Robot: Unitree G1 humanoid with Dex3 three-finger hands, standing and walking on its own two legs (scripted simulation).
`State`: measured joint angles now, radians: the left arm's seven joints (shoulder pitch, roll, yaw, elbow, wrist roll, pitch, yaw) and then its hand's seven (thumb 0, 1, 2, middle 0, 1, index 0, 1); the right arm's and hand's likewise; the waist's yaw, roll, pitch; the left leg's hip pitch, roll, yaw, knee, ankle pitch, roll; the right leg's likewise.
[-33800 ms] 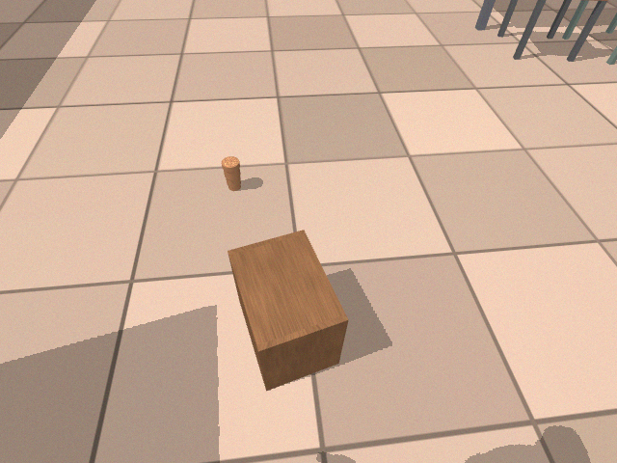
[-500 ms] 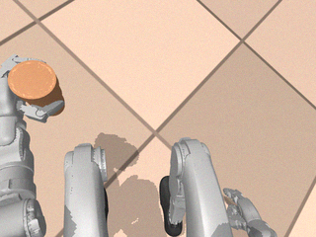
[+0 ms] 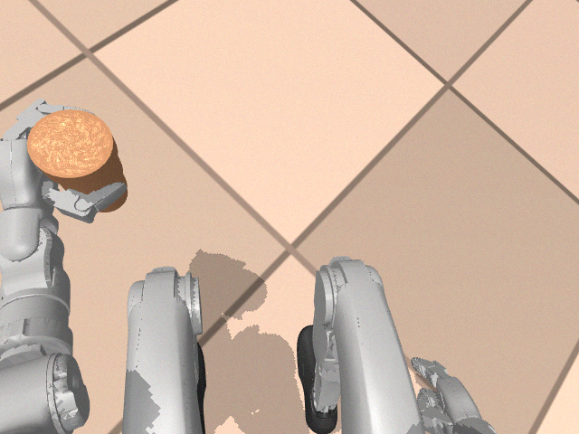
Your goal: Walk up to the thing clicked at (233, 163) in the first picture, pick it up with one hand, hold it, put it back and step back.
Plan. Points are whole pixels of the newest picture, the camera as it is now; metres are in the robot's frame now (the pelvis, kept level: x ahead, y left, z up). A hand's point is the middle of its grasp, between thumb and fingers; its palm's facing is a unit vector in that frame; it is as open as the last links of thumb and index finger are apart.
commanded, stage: lift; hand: left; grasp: from the side
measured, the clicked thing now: (91, 172) +0.45 +0.24 -0.06
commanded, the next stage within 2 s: none
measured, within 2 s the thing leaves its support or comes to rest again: neither
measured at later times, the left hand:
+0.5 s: hand (58, 154) +0.43 +0.23 +0.03, palm faces +0.11 -0.99 -0.06, open 10.7 cm
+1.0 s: hand out of the picture +0.39 +0.22 +0.22, palm faces +0.14 -0.99 -0.07, open 10.7 cm
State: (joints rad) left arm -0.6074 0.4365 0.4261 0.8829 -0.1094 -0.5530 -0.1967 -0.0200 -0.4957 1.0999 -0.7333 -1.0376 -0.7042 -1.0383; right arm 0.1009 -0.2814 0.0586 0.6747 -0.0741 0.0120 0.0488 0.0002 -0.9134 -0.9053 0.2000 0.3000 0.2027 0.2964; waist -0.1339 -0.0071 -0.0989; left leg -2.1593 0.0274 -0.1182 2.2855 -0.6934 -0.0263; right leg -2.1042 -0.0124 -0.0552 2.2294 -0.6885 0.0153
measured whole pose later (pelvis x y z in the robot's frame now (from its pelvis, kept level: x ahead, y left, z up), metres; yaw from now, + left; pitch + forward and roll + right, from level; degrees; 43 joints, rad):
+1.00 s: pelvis +0.03 +0.00 +0.19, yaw +3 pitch +27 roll -4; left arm -0.18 0.30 0.23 0.26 -0.19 -0.24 -0.09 -0.03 -0.51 1.13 -0.73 -1.06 -0.70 -1.05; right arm 0.15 -0.24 0.01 0.61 0.05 -0.04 -0.05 0.00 -0.92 -0.90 0.20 0.30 0.20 0.30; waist -0.05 0.03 -0.17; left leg -1.49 0.05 -0.07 1.67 -0.65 -0.02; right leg -1.45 -0.01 -0.05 1.62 -0.64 0.01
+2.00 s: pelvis +0.07 +0.00 +0.34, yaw +4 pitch +11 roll -2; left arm -0.10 0.23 0.15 0.41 -0.18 -0.31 -0.11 -0.03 -0.51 1.13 -0.72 -1.07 -0.69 -1.06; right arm 0.23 -0.22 0.02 0.65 0.02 -0.07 -0.07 0.01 -0.92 -0.90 0.20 0.30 0.20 0.30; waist -0.04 0.01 -0.05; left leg -0.75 0.05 -0.03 1.03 -0.47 -0.02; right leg -0.72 -0.01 -0.04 0.99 -0.46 0.01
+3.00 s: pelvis +0.08 +0.00 +0.36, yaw +5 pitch +6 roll -1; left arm -0.08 0.21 0.14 0.40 -0.17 -0.31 -0.11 -0.02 -0.47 1.09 -0.71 -1.06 -0.68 -1.06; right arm 0.23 -0.22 0.01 0.67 0.01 -0.06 -0.06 0.01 -0.92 -0.90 0.20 0.30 0.20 0.30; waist -0.03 0.02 -0.01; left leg -0.54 0.05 -0.01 0.86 -0.42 -0.02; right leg -0.51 -0.01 -0.03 0.83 -0.41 0.01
